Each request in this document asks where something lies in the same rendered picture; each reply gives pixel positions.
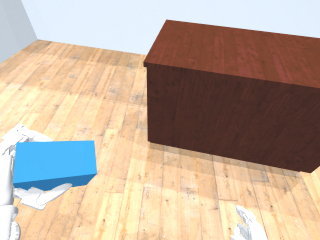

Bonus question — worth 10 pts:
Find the robot left hand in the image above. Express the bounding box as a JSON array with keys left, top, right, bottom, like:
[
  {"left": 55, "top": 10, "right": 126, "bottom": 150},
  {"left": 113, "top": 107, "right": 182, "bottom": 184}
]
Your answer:
[{"left": 0, "top": 123, "right": 73, "bottom": 211}]

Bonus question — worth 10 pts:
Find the table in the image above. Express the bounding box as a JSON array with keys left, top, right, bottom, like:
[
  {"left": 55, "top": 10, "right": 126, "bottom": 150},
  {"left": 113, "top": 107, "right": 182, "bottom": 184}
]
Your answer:
[{"left": 143, "top": 19, "right": 320, "bottom": 174}]

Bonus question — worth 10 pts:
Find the sponge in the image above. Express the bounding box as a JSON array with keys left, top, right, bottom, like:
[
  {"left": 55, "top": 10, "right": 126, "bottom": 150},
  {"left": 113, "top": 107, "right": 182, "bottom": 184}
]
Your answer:
[{"left": 13, "top": 140, "right": 97, "bottom": 191}]

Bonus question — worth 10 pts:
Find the left robot forearm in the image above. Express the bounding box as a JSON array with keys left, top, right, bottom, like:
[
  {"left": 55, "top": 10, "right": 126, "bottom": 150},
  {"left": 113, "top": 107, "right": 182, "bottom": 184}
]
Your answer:
[{"left": 0, "top": 205, "right": 21, "bottom": 240}]

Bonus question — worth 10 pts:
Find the robot right hand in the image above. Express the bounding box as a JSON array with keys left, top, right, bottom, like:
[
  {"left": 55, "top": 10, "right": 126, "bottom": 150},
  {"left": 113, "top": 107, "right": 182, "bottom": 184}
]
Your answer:
[{"left": 231, "top": 205, "right": 268, "bottom": 240}]

